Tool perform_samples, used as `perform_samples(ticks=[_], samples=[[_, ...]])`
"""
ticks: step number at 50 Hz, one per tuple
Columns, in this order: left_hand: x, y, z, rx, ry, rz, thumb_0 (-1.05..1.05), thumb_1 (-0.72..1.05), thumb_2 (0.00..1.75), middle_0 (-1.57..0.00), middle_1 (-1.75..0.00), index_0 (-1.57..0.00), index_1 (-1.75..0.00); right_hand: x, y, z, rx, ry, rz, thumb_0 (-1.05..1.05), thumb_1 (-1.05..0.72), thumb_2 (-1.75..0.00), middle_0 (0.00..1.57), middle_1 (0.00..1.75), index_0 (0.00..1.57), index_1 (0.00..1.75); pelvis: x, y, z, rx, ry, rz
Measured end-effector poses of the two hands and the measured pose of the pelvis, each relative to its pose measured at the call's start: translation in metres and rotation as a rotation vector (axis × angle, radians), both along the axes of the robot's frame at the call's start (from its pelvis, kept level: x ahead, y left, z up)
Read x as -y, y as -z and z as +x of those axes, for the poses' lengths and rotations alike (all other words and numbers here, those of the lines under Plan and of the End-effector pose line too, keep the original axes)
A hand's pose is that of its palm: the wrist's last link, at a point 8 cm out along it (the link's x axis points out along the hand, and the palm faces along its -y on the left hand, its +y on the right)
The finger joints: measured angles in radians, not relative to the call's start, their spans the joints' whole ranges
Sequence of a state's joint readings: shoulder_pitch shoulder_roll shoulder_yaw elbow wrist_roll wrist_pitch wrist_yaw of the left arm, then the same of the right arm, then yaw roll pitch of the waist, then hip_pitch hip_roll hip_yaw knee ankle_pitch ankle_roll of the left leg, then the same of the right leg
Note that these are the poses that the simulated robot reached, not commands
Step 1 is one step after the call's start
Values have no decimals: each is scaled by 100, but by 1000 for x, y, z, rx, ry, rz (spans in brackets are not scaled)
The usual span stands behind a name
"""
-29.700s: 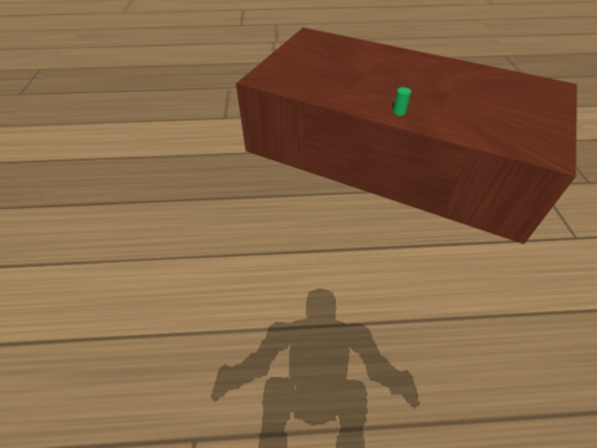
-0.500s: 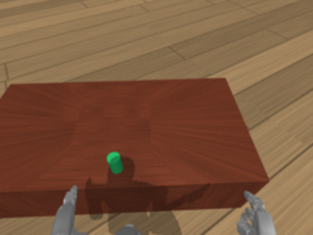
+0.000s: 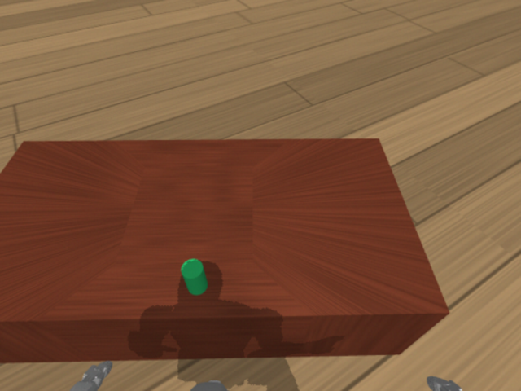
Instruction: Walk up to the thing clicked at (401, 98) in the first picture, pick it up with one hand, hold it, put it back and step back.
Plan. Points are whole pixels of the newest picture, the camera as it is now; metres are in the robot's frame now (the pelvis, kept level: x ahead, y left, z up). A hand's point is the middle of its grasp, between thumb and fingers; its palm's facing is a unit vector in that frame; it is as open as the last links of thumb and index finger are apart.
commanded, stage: stand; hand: left
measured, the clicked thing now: (194, 277) +0.43 +0.20 -0.30
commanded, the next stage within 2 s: none
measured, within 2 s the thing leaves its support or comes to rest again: neither
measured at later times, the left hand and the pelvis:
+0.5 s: hand out of the picture +0.05 +0.26 -0.12, palm faces -0.02 -0.94 -0.34, open 7.5 cm; pelvis -0.01 +0.02 +0.04, yaw +0 degrees
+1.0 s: hand out of the picture +0.04 +0.27 -0.12, palm faces -0.03 -0.94 -0.33, open 7.3 cm; pelvis -0.01 +0.02 +0.04, yaw +0 degrees
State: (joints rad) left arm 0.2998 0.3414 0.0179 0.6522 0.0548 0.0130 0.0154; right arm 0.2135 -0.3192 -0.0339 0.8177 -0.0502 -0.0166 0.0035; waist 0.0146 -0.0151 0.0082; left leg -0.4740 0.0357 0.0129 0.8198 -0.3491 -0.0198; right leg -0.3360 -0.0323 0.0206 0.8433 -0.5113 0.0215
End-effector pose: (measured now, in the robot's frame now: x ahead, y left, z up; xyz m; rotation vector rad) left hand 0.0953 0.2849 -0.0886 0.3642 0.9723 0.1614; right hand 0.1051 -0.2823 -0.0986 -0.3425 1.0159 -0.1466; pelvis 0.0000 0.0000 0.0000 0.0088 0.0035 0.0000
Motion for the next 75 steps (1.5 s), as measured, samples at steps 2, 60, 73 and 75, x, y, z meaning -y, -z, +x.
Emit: perform_samples(ticks=[2,60,73,75], samples=[[-7,3,-8,-40,-17,8,-1,-21,39,-17,-23,-17,-23,4,-1,-7,-31,23,-8,1,-90,-89,20,30,21,30,-2,-3,2,8,1,-2],[-27,-6,-51,-301,-108,-29,0,90,90,-21,-30,-21,-31,-8,-18,-54,-236,129,17,0,-90,-89,20,30,20,30,-18,-43,-1,60,8,-12],[-24,-8,-23,-259,-100,-36,0,90,90,-21,-30,-21,-31,-5,-22,-32,-206,123,9,0,-90,-89,20,30,20,30,-17,-44,10,60,12,-13],[-24,-8,-20,-250,-96,-37,0,90,90,-21,-30,-21,-31,-5,-23,-29,-198,123,6,0,-90,-89,20,30,20,30,-17,-44,11,61,13,-13]])
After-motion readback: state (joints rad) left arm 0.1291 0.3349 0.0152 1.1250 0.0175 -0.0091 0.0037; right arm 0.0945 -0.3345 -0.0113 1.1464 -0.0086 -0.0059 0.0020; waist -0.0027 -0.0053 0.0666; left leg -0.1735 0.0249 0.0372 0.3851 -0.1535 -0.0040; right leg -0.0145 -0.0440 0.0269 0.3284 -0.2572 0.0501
